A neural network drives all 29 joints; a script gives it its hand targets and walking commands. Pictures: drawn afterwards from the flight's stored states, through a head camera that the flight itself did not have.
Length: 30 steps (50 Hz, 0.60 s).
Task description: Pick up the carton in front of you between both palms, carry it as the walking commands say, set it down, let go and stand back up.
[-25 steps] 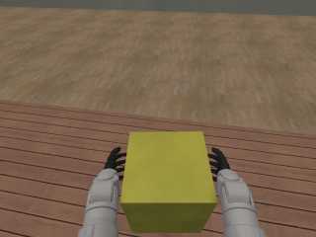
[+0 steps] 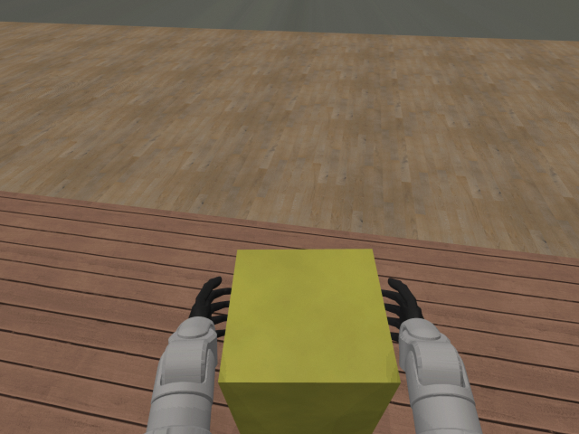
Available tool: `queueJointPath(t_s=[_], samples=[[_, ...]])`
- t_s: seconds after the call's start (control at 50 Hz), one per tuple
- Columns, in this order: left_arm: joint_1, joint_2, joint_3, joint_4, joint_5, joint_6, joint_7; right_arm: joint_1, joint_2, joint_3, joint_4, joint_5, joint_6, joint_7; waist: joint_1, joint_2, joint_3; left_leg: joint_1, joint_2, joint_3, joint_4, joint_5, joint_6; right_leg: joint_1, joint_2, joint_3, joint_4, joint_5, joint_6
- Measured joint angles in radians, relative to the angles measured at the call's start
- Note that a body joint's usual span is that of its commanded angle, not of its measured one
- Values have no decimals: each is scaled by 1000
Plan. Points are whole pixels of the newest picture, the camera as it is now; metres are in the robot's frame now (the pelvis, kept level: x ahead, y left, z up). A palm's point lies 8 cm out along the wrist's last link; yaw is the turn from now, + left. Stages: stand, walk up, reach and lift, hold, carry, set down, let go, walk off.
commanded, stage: reach and lift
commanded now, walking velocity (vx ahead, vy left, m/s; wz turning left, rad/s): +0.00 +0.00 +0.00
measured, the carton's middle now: (304, 347) +0.30 +0.00 -0.04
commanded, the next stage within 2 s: hold in 0.16 s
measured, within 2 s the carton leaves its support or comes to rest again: neither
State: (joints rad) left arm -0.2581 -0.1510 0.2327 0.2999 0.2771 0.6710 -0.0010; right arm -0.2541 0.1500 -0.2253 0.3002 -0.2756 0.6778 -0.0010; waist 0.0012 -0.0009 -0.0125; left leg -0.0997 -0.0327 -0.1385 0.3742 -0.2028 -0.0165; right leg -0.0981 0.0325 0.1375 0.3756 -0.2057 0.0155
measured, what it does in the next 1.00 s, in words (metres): stands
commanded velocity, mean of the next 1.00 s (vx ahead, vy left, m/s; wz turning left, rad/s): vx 0.00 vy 0.00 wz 0.00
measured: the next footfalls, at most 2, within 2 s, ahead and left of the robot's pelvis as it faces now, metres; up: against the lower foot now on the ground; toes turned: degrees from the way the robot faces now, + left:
right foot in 1.60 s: +0.13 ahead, -0.09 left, +0.00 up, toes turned -8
left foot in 1.90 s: +0.39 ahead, +0.13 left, +0.00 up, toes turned +11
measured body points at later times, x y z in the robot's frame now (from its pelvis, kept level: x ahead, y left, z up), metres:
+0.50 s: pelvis -0.01 +0.00 +0.00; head -0.06 +0.00 +0.45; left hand +0.29 +0.15 +0.04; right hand +0.29 -0.15 +0.04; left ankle +0.01 +0.13 -0.75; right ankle +0.01 -0.13 -0.75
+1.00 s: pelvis -0.01 +0.00 +0.00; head -0.05 +0.00 +0.45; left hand +0.29 +0.15 +0.04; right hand +0.29 -0.15 +0.04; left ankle +0.01 +0.13 -0.75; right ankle +0.00 -0.13 -0.75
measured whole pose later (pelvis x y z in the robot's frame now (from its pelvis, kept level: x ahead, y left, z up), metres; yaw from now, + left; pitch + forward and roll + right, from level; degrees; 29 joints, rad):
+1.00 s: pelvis -0.01 +0.00 +0.00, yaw +0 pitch -7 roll +0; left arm -0.28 -0.16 0.24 0.24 0.29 0.76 -0.01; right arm -0.28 0.16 -0.23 0.24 -0.28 0.76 0.01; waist 0.00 0.00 0.01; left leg -0.05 -0.03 -0.13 0.36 -0.19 -0.02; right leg -0.04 0.03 0.13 0.36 -0.19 0.01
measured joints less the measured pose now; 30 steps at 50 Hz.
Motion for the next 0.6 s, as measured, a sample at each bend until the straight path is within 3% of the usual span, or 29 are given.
queueJointPath(t_s=[0.32,0.6], samples=[[21,5,-30,-88,-23,68,5,22,-5,32,-90,21,68,-5,-1,1,0,46,1,1,-28,13,1,46,-3,-1,-28,14,0],[-36,-9,18,-43,11,86,-10,-37,9,-17,-42,-10,85,9,-1,1,24,40,1,4,0,13,-1,40,0,-4,-1,13,0]])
